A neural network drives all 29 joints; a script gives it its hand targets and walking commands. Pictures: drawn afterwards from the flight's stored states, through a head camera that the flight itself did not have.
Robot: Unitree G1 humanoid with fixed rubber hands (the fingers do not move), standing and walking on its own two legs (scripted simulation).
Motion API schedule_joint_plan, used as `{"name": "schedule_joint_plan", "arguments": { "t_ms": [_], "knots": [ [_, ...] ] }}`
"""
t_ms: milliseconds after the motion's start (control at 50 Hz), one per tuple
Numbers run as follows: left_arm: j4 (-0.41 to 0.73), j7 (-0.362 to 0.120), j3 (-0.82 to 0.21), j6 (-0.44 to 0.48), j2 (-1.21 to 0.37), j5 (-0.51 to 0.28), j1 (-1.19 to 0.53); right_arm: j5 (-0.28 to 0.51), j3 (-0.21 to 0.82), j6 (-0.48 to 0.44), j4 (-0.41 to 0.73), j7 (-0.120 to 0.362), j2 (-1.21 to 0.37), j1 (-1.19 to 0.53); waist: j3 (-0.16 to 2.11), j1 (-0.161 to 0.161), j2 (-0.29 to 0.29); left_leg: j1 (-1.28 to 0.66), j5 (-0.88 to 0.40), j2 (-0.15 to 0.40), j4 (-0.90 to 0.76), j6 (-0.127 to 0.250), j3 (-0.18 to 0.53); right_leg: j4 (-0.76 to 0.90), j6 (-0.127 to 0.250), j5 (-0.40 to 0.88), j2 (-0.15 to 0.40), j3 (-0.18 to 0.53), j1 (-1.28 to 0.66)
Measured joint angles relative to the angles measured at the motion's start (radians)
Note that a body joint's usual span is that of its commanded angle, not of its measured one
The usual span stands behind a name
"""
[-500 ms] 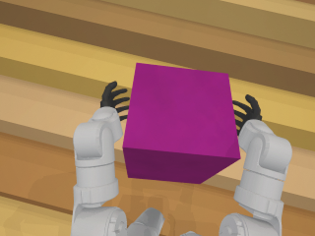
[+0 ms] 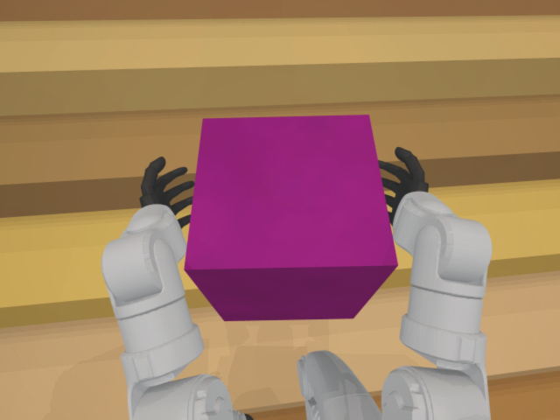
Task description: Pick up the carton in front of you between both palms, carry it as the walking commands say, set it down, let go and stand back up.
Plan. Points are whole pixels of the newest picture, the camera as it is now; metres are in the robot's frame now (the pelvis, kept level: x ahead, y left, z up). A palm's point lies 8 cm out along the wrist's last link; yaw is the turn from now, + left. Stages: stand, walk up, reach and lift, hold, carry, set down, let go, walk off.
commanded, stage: carry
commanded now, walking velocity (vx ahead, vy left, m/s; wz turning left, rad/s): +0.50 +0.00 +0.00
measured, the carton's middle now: (287, 231) +0.36 -0.03 +0.05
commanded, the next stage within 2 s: none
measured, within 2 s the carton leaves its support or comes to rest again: neither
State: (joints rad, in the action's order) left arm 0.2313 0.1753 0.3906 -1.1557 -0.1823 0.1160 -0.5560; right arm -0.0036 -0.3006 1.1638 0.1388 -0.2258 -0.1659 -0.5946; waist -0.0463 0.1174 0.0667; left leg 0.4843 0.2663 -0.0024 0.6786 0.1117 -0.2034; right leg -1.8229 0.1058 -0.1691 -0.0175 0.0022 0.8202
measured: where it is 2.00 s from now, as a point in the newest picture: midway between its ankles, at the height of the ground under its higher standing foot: (187, 58)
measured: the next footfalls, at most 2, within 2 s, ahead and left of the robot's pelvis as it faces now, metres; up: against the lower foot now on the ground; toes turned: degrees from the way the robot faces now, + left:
right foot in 0.30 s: +0.38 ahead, -0.05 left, +0.15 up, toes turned -3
left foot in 0.76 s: +0.69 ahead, +0.25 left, +0.30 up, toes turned +5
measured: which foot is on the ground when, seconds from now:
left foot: down 0.00-0.36, up 0.38-0.74, down 0.76-1.00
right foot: up 0.00-0.28, down 0.30-0.78, up 0.80-1.00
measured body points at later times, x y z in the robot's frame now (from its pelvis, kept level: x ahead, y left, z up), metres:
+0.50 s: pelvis +0.31 +0.02 +0.14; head +0.34 +0.07 +0.58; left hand +0.62 +0.26 +0.24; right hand +0.68 -0.05 +0.25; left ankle +0.21 +0.12 -0.35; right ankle +0.34 -0.04 -0.56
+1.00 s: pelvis +0.59 +0.15 +0.30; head +0.61 +0.16 +0.75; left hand +0.96 +0.28 +0.43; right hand +0.93 -0.03 +0.44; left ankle +0.65 +0.24 -0.41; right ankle +0.58 +0.07 -0.23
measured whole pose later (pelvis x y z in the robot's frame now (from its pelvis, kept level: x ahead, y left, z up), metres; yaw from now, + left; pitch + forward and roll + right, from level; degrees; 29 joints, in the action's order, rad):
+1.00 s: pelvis +0.59 +0.15 +0.30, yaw +0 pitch +3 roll +2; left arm 0.18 0.19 0.41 -1.16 -0.16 0.13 -0.58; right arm 0.02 -0.27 1.17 0.06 -0.25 -0.13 -0.64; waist 0.02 0.15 0.06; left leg 0.46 0.26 -0.02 0.67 0.07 -0.13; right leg -1.74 0.11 -0.24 -0.02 -0.03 0.86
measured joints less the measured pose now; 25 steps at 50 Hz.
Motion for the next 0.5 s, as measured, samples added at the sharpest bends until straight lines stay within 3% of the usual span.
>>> {"name": "schedule_joint_plan", "arguments": {
  "t_ms": [40, 120, 160, 240, 300, 320, 340, 360, 380, 420, 460, 500],
  "knots": [
    [0.020, 0.005, -0.021, 0.002, 0.013, -0.006, 0.003, 0.008, 0.001, -0.005, 0.007, 0.004, 0.005, -0.011, 0.018, -0.008, -0.013, -0.068, -0.005, 0.005, -0.080, 0.000, 0.010, 0.001, 0.004, -0.045, 0.015, -0.044, 0.093],
    [0.026, 0.022, -0.041, -0.011, 0.051, -0.032, -0.033, 0.004, 0.008, -0.003, 0.018, 0.008, 0.018, -0.046, 0.057, -0.010, -0.022, -0.187, 0.017, 0.008, -0.178, -0.005, 0.037, -0.217, 0.028, -0.212, 0.050, -0.077, 0.333],
    [0.004, 0.036, -0.055, -0.024, 0.058, -0.034, -0.063, 0.010, -0.003, 0.006, 0.024, 0.011, 0.030, -0.046, 0.070, -0.021, -0.028, -0.255, 0.032, 0.020, -0.227, -0.013, 0.060, -0.215, 0.029, -0.196, 0.075, -0.092, 0.428],
    [-0.044, 0.064, -0.069, -0.059, 0.057, -0.045, -0.104, 0.019, -0.043, 0.033, 0.023, 0.018, 0.039, -0.042, 0.119, -0.070, -0.038, -0.410, 0.019, 0.041, -0.407, -0.034, 0.077, 0.023, 0.027, -0.167, 0.096, -0.177, 0.478],
    [-0.100, 0.076, -0.080, -0.058, 0.063, -0.066, -0.125, 0.014, -0.073, 0.035, 0.008, 0.026, 0.039, -0.039, 0.141, -0.118, -0.034, -0.482, -0.042, 0.049, -0.472, -0.030, 0.044, 0.343, 0.062, -0.146, 0.055, -0.247, 0.331],
    [-0.119, 0.077, -0.086, -0.051, 0.059, -0.071, -0.119, 0.004, -0.080, 0.033, 0.008, 0.028, 0.037, -0.024, 0.147, -0.139, -0.037, -0.480, -0.080, 0.061, -0.446, -0.029, 0.031, 0.431, 0.064, -0.194, 0.026, -0.262, 0.234],
    [-0.141, 0.074, -0.094, -0.045, 0.052, -0.076, -0.116, -0.008, -0.090, 0.030, 0.010, 0.031, 0.035, -0.004, 0.143, -0.165, -0.030, -0.455, -0.130, 0.072, -0.366, -0.041, 0.019, 0.588, 0.051, -0.138, -0.005, -0.270, 0.103],
    [-0.154, 0.068, -0.105, -0.043, 0.045, -0.078, -0.116, -0.025, -0.101, 0.028, 0.013, 0.032, 0.036, 0.010, 0.130, -0.188, -0.018, -0.392, -0.242, 0.085, -0.195, -0.051, 0.025, 0.755, 0.041, -0.189, -0.033, -0.261, -0.039],
    [-0.145, 0.065, -0.119, -0.040, 0.038, -0.088, -0.116, -0.039, -0.107, 0.017, 0.004, 0.034, 0.042, 0.009, 0.107, -0.217, -0.024, -0.289, -0.241, 0.083, 0.085, -0.079, 0.093, 0.804, 0.042, -0.290, -0.051, -0.258, -0.092],
    [-0.136, 0.081, -0.144, -0.021, 0.030, -0.081, -0.099, -0.052, -0.115, -0.017, -0.017, 0.041, 0.049, 0.017, 0.069, -0.273, -0.051, -0.071, -0.113, 0.000, 0.714, -0.102, 0.258, 0.842, 0.059, -0.263, -0.071, -0.256, -0.153],
    [-0.134, 0.084, -0.147, -0.012, 0.031, -0.092, -0.056, -0.073, -0.117, -0.031, -0.017, 0.044, 0.022, 0.049, 0.053, -0.314, -0.054, 0.086, -0.040, -0.076, 1.105, -0.061, 0.304, 0.941, 0.035, -0.220, -0.080, -0.225, -0.250],
    [-0.123, 0.076, -0.133, -0.008, 0.047, -0.115, -0.023, -0.099, -0.112, -0.038, -0.013, 0.046, -0.020, 0.062, 0.031, -0.322, -0.042, 0.206, -0.038, -0.091, 1.204, -0.026, 0.284, 1.056, 0.000, -0.193, -0.069, -0.181, -0.361]
  ]
}}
